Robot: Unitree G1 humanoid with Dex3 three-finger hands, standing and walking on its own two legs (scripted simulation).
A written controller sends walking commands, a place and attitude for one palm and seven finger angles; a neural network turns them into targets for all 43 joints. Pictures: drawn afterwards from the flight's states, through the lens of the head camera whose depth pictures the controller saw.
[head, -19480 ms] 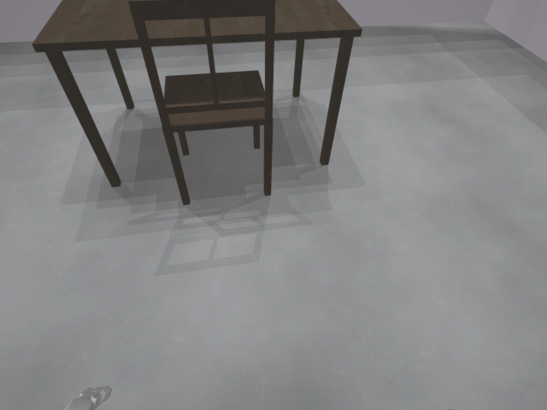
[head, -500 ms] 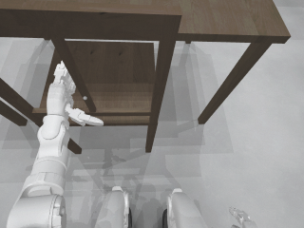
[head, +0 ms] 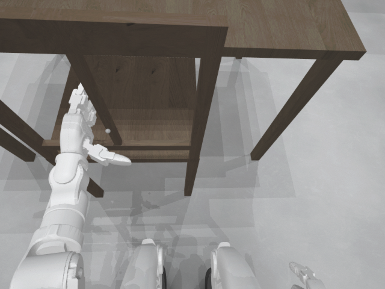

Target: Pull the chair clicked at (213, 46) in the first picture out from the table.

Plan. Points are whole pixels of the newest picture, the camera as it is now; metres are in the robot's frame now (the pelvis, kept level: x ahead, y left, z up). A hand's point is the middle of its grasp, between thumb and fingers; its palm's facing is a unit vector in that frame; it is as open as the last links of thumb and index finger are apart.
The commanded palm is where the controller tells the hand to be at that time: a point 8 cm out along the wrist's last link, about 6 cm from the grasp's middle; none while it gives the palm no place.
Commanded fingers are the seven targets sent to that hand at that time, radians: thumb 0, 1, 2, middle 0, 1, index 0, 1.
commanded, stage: hook a spindle and tug to test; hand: left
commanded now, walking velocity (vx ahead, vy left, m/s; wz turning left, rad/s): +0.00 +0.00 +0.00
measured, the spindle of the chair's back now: (101, 109) +0.46 +0.18 +0.04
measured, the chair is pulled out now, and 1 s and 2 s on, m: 0.00 0.01 0.07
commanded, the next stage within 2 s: step backward, pulling the chair out in 1.40 s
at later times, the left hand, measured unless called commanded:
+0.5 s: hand (113, 128) +0.43 +0.16 +0.02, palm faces +0.00 -1.00 -0.02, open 11.0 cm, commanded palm +0.41 +0.21 +0.02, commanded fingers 0.00 0.40 0.68 -0.50 -1.45 -0.50 -1.45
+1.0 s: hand (113, 132) +0.42 +0.16 +0.02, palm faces +0.01 -1.00 +0.00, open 5.2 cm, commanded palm +0.38 +0.21 +0.02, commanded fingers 0.00 0.90 0.90 -0.50 -1.45 -0.50 -1.45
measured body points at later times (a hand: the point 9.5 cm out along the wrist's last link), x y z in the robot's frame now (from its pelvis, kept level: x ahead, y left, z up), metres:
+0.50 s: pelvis +0.00 +0.00 +0.00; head +0.13 +0.01 +0.43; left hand +0.42 +0.21 +0.03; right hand +0.09 -0.26 -0.12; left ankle +0.03 +0.10 -0.62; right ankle +0.01 -0.12 -0.62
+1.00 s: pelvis +0.01 +0.00 +0.01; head +0.14 +0.01 +0.44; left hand +0.41 +0.21 +0.02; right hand +0.10 -0.26 -0.11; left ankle +0.03 +0.10 -0.62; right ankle +0.01 -0.12 -0.62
